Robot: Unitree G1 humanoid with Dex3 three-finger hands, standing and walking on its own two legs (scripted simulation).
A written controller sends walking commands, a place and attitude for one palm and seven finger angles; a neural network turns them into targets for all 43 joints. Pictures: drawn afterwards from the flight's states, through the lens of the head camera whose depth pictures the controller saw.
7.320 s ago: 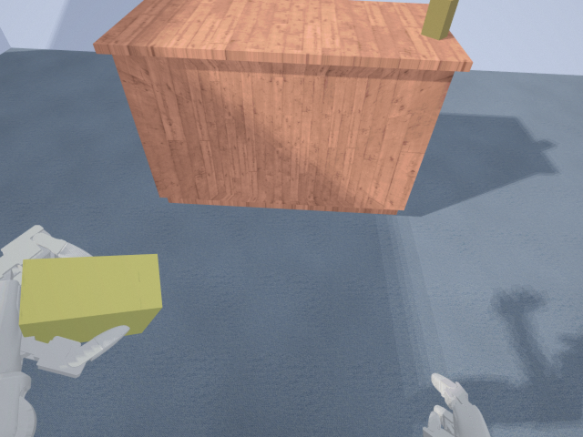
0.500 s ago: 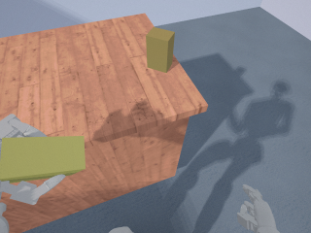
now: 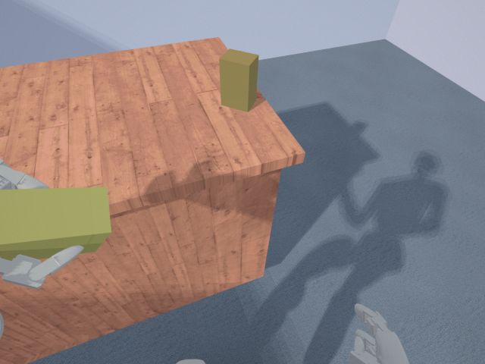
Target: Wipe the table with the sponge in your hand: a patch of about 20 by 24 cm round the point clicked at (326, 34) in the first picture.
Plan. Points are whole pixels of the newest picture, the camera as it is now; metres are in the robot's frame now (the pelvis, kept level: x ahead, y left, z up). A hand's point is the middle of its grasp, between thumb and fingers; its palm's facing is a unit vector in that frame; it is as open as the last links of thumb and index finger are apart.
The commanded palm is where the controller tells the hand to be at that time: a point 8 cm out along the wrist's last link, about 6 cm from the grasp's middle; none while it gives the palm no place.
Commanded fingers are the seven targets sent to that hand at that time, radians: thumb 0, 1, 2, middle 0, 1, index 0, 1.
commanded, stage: come to a stop and stand still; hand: left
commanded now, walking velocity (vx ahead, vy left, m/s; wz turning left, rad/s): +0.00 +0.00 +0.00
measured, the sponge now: (67, 225) +0.24 +0.24 +0.16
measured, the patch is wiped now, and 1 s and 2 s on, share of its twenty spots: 0.00 0.00 0.00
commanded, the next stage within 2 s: look again from close up in 0.98 s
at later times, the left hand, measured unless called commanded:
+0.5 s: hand out of the picture +0.14 +0.29 +0.18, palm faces +0.38 -0.86 -0.35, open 9.8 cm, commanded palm +0.10 +0.33 +0.19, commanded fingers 0.00 0.10 1.30 -1.20 -1.60 -1.20 -1.60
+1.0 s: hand out of the picture +0.12 +0.33 +0.16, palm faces +0.41 -0.82 -0.39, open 9.8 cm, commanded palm +0.08 +0.34 +0.19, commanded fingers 0.00 0.10 1.30 -1.20 -1.60 -1.20 -1.60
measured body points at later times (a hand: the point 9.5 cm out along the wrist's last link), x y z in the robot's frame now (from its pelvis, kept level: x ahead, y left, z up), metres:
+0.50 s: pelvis -0.06 +0.05 +0.00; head -0.07 +0.07 +0.45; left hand +0.11 +0.34 +0.20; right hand +0.12 -0.15 -0.06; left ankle +0.01 +0.13 -0.71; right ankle -0.01 -0.08 -0.73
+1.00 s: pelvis -0.09 +0.07 +0.01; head -0.09 +0.07 +0.46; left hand +0.10 +0.37 +0.18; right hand +0.09 -0.16 -0.07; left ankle -0.05 +0.17 -0.73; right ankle -0.13 -0.01 -0.73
